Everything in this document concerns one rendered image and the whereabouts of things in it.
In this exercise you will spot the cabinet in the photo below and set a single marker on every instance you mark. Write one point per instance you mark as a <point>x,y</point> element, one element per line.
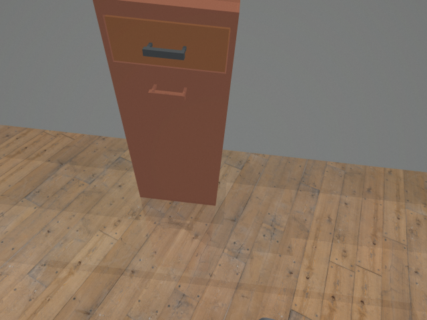
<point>175,146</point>

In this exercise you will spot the drawer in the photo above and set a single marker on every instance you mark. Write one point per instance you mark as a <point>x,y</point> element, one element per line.
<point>206,45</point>

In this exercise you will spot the handle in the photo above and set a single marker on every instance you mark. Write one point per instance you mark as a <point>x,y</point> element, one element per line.
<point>150,51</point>
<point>175,96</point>

